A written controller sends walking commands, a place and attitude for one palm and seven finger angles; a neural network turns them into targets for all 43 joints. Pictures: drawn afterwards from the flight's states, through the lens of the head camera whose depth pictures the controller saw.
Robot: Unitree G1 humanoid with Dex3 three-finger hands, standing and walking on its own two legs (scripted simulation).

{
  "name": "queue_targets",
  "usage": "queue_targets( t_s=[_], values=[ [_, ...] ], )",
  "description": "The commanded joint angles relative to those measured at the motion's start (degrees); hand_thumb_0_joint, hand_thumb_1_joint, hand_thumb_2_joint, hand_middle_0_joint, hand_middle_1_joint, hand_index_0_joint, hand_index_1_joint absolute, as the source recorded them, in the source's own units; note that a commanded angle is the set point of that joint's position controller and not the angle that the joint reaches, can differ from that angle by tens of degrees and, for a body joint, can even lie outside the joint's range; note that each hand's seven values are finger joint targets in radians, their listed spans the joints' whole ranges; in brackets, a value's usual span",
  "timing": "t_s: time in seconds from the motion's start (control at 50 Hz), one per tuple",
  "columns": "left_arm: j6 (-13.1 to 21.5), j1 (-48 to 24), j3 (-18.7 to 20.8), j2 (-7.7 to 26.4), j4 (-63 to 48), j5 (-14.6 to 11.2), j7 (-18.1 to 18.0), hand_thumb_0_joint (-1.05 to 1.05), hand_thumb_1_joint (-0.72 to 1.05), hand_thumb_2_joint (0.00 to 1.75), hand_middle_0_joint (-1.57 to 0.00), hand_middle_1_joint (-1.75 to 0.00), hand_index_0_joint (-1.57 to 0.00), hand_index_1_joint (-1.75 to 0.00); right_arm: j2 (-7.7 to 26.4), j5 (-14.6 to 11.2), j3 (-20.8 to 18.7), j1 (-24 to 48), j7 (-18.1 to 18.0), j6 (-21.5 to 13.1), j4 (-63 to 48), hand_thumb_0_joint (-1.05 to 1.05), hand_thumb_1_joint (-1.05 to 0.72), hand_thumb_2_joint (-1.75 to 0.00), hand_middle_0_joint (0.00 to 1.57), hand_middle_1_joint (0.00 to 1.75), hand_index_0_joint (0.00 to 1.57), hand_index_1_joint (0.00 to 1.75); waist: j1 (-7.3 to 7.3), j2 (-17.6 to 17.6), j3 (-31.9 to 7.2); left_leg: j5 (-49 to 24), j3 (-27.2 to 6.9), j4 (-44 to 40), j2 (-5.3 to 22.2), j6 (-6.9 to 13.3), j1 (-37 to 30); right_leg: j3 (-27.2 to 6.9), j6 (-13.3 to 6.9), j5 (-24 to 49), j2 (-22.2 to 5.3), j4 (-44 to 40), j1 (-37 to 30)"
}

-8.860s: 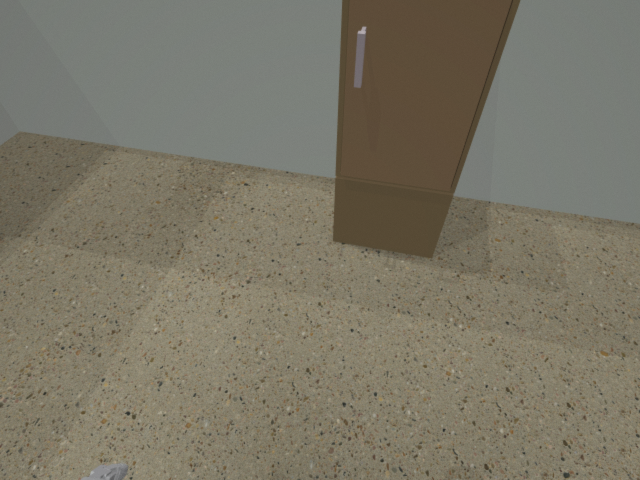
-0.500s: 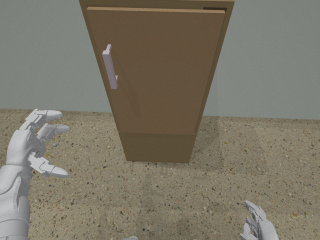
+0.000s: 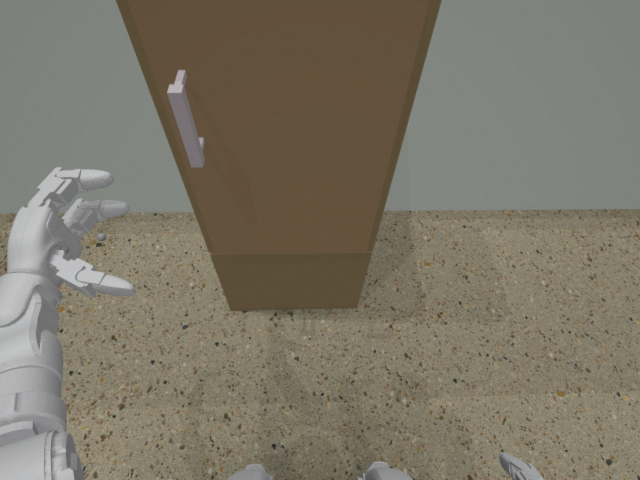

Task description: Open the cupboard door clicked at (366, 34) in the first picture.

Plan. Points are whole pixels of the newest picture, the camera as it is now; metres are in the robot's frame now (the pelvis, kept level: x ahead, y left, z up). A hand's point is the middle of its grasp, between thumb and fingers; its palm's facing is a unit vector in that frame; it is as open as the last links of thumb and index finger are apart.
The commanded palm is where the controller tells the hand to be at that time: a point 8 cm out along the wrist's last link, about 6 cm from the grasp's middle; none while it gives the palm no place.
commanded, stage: move the hooked fingers beside the handle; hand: left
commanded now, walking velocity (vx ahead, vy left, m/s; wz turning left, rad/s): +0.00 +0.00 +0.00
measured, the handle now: (189, 121) +0.60 +0.21 +0.07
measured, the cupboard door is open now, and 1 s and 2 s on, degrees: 0 0 0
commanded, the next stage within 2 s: slide the fingers in behind the handle in 1.78 s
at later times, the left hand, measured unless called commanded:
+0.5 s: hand (123, 187) +0.46 +0.27 +0.08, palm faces +0.04 -1.00 +0.00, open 14.0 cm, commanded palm +0.45 +0.32 +0.07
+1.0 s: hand (143, 144) +0.54 +0.27 +0.08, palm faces +0.05 -1.00 -0.02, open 14.0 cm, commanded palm +0.52 +0.30 +0.07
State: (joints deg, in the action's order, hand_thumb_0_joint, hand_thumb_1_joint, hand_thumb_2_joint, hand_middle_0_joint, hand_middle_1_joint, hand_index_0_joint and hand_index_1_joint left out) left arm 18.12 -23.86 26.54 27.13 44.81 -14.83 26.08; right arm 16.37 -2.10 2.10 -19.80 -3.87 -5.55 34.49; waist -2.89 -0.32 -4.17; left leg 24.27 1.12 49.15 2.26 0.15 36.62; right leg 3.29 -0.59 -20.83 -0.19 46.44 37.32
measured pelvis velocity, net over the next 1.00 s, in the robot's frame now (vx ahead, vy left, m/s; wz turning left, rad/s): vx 0.00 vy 0.01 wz -0.03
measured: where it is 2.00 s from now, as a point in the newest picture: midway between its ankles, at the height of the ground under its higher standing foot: outside the picture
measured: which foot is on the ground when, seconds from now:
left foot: down 0.00-1.00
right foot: down 0.00-1.00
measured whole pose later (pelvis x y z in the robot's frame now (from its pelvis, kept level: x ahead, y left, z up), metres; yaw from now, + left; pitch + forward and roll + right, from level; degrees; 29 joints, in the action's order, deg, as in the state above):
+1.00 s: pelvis +0.00 +0.01 -0.02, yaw -2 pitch +23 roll -4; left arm 19.0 -59.0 30.3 44.9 74.3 -3.2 22.4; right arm 16.6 0.8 4.2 -24.4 -1.9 4.5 34.4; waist -12.6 -0.6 -4.0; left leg 26.6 0.6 56.5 3.7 1.0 52.9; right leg 3.6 0.2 -20.9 1.1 50.2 52.1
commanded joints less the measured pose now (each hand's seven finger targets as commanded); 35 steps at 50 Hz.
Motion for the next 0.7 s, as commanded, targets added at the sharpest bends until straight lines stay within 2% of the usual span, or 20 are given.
queue_targets(
  t_s=[0.0,0.02,0.06,0.08,0.14,0.16,0.2,0.26,0.28,0.3,0.34,0.4,0.48,0.52,0.54,0.56,0.58,0.6,0.62,0.68],
  values=[
    [3.8,-23.1,2.5,16.8,-7.1,-0.5,-0.2,0.00,-0.50,0.30,-0.30,-1.20,-0.30,-1.20,8.8,0.2,-3.7,-2.4,-0.8,-1.3,-5.3,0.00,-0.90,-0.90,0.20,0.30,0.20,0.30,-0.85,-3.6,-17.7,-15.7,-1.3,-6.1,-1.9,1.1,-5.9,-2.1,-0.3,14.7,1.6,-4.4,-10.0],
    [4.1,-25.2,3.5,18.6,-6.1,-0.5,-0.3,0.00,-0.50,0.30,-0.30,-1.20,-0.30,-1.20,9.1,0.3,-3.7,-2.7,-0.9,-1.0,-5.1,0.00,-0.90,-0.90,0.20,0.30,0.20,0.30,-0.76,-3.2,-17.4,-15.8,-1.5,-5.8,-1.9,1.1,-5.2,-2.3,-0.6,14.7,1.8,-4.2,-10.2],
    [4.5,-27.6,1.6,17.3,-4.9,0.6,-0.4,0.00,-0.50,0.30,-0.30,-1.20,-0.30,-1.20,8.8,0.3,-3.6,-3.0,-0.7,-0.6,-5.1,0.00,-0.90,-0.90,0.20,0.30,0.20,0.30,-1.23,-5.8,-19.0,-15.9,-1.5,-5.7,-1.8,1.1,-6.5,-2.1,-0.5,14.2,1.7,-3.9,-8.7],
    [4.8,-28.6,3.1,19.2,-3.8,0.9,-0.7,0.00,-0.50,0.30,-0.30,-1.20,-0.30,-1.20,9.1,0.5,-3.8,-3.5,-0.7,-0.4,-4.7,0.00,-0.90,-0.90,0.20,0.30,0.20,0.30,-1.12,-4.9,-19.3,-16.2,-1.6,-5.3,-1.7,1.1,-6.1,-2.1,-0.5,14.5,1.7,-3.6,-8.8],
    [5.6,-32.1,3.5,20.9,0.1,1.7,-0.8,0.00,-0.50,0.30,-0.30,-1.20,-0.30,-1.20,9.3,0.7,-3.6,-4.5,-0.6,0.5,-4.2,0.00,-0.90,-0.90,0.20,0.30,0.20,0.30,-1.68,-4.7,-20.5,-16.5,-1.8,-4.4,-1.6,1.1,-5.4,-2.2,-0.5,14.7,1.9,-2.8,-8.1],
    [5.6,-32.6,3.0,20.2,2.2,1.8,-0.6,0.00,-0.50,0.30,-0.30,-1.20,-0.30,-1.20,9.3,0.7,-3.6,-4.7,-0.5,0.7,-4.0,0.00,-0.90,-0.90,0.20,0.30,0.20,0.30,-1.99,-4.3,-19.8,-16.2,-1.8,-4.3,-1.6,1.1,-4.8,-2.1,-0.5,14.6,1.9,-2.8,-7.6],
    [5.9,-34.5,3.9,22.5,3.5,2.8,-0.7,0.00,-0.50,0.30,-0.30,-1.20,-0.30,-1.20,9.5,0.9,-3.5,-5.2,-0.3,1.3,-4.0,0.00,-0.90,-0.90,0.20,0.30,0.20,0.30,-1.87,-6.1,-21.1,-16.1,-1.6,-3.8,-1.6,1.2,-4.1,-2.5,-0.5,14.4,1.8,-2.3,-7.3],
    [6.2,-36.0,4.7,24.4,5.7,3.5,-0.5,0.00,-0.50,0.30,-0.30,-1.20,-0.30,-1.20,9.8,1.0,-3.7,-6.4,-0.1,2.4,-4.0,0.00,-0.90,-0.90,0.20,0.30,0.20,0.30,-2.08,-5.3,-22.8,-18.5,-2.0,-2.9,-1.3,1.2,-4.1,-2.1,-0.5,16.2,2.1,-1.4,-7.1],
    [6.3,-37.4,3.5,23.3,5.6,3.7,-0.4,0.00,-0.50,0.30,-0.30,-1.20,-0.30,-1.20,9.6,1.1,-3.6,-6.3,0.0,2.7,-4.1,0.00,-0.90,-0.90,0.20,0.30,0.20,0.30,-2.56,-7.1,-22.4,-18.2,-2.0,-2.9,-1.3,1.1,-4.5,-2.0,-0.5,15.4,2.1,-1.4,-5.6],
    [6.2,-38.5,2.7,22.6,6.6,3.8,-0.4,0.00,-0.50,0.30,-0.30,-1.20,-0.30,-1.20,9.7,1.1,-3.6,-6.6,0.1,2.9,-3.9,0.00,-0.90,-0.90,0.20,0.30,0.20,0.30,-3.18,-6.7,-21.7,-17.5,-2.1,-2.7,-1.2,1.1,-4.4,-1.9,-0.4,14.6,2.2,-1.5,-4.5],
    [6.3,-40.9,3.6,24.1,7.4,3.8,-0.4,0.00,-0.50,0.30,-0.30,-1.20,-0.30,-1.20,10.0,1.3,-3.7,-7.5,0.1,3.5,-3.4,0.00,-0.90,-0.90,0.20,0.30,0.20,0.30,-3.64,-5.8,-23.1,-18.1,-2.3,-2.2,-1.0,1.2,-4.7,-2.0,-0.4,14.9,2.4,-1.3,-4.4],
    [6.1,-42.5,2.9,24.0,7.6,4.6,-0.8,0.00,-0.50,0.30,-0.30,-1.20,-0.30,-1.20,10.0,1.4,-3.7,-8.2,0.2,4.1,-3.2,0.00,-0.90,-0.90,0.20,0.30,0.20,0.30,-3.89,-8.6,-24.5,-19.6,-2.6,-1.8,-0.9,1.0,-6.1,-1.7,-0.4,14.7,2.3,-0.9,-2.5],
    [5.5,-44.9,4.1,26.7,11.1,5.5,-1.8,0.00,-0.50,0.30,-0.30,-1.20,-0.30,-1.20,10.5,1.6,-3.5,-9.6,0.3,5.2,-2.7,0.00,-0.90,-0.90,0.20,0.30,0.20,0.30,-4.89,-6.0,-23.3,-18.7,-2.8,-1.3,-0.7,1.3,-3.6,-1.7,-0.2,14.4,2.5,-1.0,-2.1],
    [5.7,-48.0,3.8,27.4,10.6,6.4,-2.3,0.00,-0.50,0.30,-0.30,-1.20,-0.30,-1.20,10.6,1.9,-3.4,-10.2,0.3,5.7,-2.5,0.00,-0.90,-0.90,0.20,0.30,0.20,0.30,-5.35,-8.7,-23.9,-20.0,-3.3,-1.1,-0.6,1.1,-4.9,-1.5,-0.4,14.4,2.5,-0.5,-0.6],
    [6.1,-49.6,4.2,28.5,8.9,6.8,-2.6,0.00,-0.50,0.30,-0.30,-1.20,-0.30,-1.20,10.7,2.1,-3.5,-10.8,0.4,5.9,-2.3,0.00,-0.90,-0.90,0.20,0.30,0.20,0.30,-5.23,-9.7,-26.5,-22.0,-3.7,-0.9,-0.4,0.9,-7.0,-1.4,-0.4,15.0,2.5,-0.2,-0.4],
    [6.3,-49.4,3.3,27.2,9.0,7.1,-2.8,0.00,-0.50,0.30,-0.30,-1.20,-0.30,-1.20,10.5,2.2,-3.6,-11.0,0.5,6.1,-2.4,0.00,-0.90,-0.90,0.20,0.30,0.20,0.30,-5.28,-11.5,-27.6,-22.8,-3.7,-0.7,-0.4,0.7,-8.5,-1.3,-0.4,14.7,2.6,-0.2,0.4],
    [6.3,-50.5,2.4,25.9,9.1,7.0,-3.0,0.00,-0.50,0.30,-0.30,-1.20,-0.30,-1.20,10.4,2.3,-3.5,-11.3,0.7,6.2,-1.9,0.00,-0.90,-0.90,0.20,0.30,0.20,0.30,-5.97,-11.5,-27.2,-24.2,-4.1,-0.6,-0.1,0.5,-9.5,-0.9,-0.4,14.9,2.7,-0.3,1.5],
    [6.3,-49.9,3.3,26.8,10.1,6.9,-3.3,0.00,-0.50,0.30,-0.30,-1.20,-0.30,-1.20,10.6,2.4,-3.6,-11.7,0.8,6.5,-1.7,0.00,-0.90,-0.90,0.20,0.30,0.20,0.30,-5.78,-10.3,-27.1,-24.3,-4.1,-0.4,0.0,0.6,-9.2,-0.9,-0.4,14.9,2.8,-0.4,1.5],
    [6.2,-50.9,2.8,26.3,10.9,6.8,-3.3,0.00,-0.50,0.30,-0.30,-1.20,-0.30,-1.20,10.7,2.5,-3.5,-12.1,0.8,6.7,-1.5,0.00,-0.90,-0.90,0.20,0.30,0.20,0.30,-6.57,-9.8,-26.8,-25.2,-4.4,-0.2,0.1,0.7,-9.2,-0.8,-0.4,15.4,2.9,-0.2,2.0],
    [4.9,-50.2,4.4,29.0,14.2,7.7,-3.7,0.00,-0.50,0.30,-0.30,-1.20,-0.30,-1.20,11.0,2.5,-3.3,-12.8,1.0,7.6,-1.7,0.00,-0.90,-0.90,0.20,0.30,0.20,0.30,-6.25,-8.5,-26.0,-23.5,-3.8,-0.1,-0.1,1.0,-5.8,-1.1,-0.2,15.8,2.9,-0.4,0.6]
  ],
)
